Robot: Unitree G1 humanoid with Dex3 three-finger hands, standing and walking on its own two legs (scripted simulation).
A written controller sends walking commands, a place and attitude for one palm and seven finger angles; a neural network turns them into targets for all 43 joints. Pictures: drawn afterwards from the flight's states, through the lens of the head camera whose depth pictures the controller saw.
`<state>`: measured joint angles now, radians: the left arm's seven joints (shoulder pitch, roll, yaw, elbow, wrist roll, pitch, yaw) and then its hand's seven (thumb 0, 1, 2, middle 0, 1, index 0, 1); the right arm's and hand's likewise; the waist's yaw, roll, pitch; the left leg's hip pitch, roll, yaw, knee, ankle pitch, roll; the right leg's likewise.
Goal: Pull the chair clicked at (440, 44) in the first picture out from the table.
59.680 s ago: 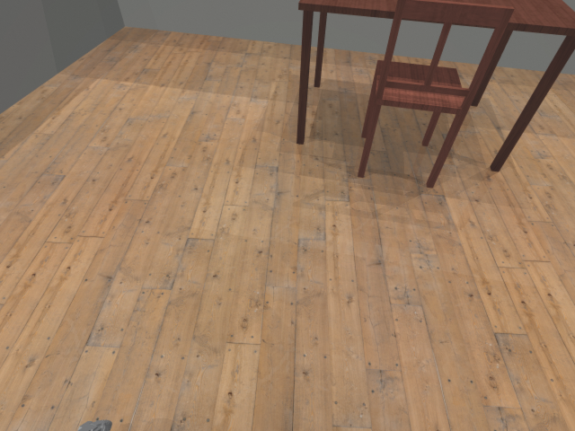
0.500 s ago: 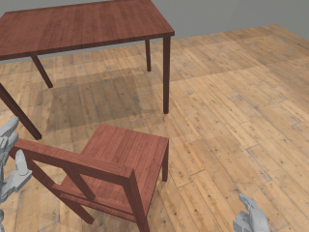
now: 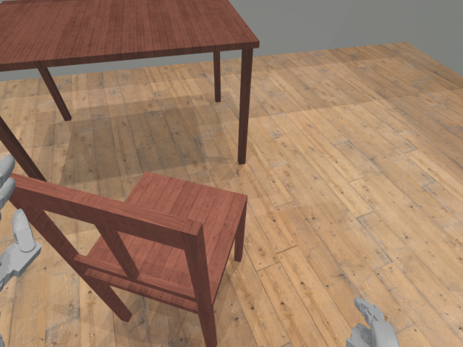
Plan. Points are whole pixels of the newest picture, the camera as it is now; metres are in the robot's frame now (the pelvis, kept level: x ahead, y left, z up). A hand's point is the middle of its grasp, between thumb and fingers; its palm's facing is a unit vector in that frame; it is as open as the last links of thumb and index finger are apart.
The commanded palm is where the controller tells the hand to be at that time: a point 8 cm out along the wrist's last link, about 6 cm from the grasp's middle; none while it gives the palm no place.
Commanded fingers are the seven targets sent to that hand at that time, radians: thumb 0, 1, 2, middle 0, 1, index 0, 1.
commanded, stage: step back with the hand held close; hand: left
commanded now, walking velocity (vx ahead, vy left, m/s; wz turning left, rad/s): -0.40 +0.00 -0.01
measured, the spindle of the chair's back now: (119, 251) +0.32 +0.27 -0.09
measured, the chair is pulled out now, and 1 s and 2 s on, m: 0.65 0.65 0.65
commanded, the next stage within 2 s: stop stepping back and stand still in 0.98 s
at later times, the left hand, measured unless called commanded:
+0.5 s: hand (16, 265) +0.17 +0.27 +0.17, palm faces +0.44 -0.76 -0.48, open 7.4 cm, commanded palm +0.11 +0.30 +0.19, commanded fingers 0.00 0.90 0.90 -0.20 -0.30 -0.20 -0.30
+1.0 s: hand out of the picture +0.10 +0.26 +0.16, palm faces +0.43 -0.79 -0.45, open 7.4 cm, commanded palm +0.05 +0.29 +0.19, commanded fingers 0.00 0.90 0.90 -0.20 -0.30 -0.20 -0.30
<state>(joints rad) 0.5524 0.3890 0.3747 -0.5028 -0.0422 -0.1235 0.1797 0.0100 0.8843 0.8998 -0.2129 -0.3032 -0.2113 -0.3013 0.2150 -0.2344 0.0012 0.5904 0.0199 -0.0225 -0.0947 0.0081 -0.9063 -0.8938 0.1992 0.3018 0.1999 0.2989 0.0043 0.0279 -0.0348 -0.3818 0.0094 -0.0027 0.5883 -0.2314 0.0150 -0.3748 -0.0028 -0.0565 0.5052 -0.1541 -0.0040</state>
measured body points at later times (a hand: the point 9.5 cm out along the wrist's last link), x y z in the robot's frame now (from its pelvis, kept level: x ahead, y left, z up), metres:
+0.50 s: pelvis -0.02 +0.00 +0.00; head -0.02 +0.01 +0.45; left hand +0.15 +0.31 +0.19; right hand +0.14 -0.25 -0.08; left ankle +0.05 +0.11 -0.73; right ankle +0.01 -0.12 -0.72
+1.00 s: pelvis -0.10 -0.01 +0.00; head -0.09 +0.01 +0.45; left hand +0.07 +0.30 +0.19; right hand +0.10 -0.24 -0.07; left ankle +0.02 +0.10 -0.73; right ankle -0.12 -0.12 -0.73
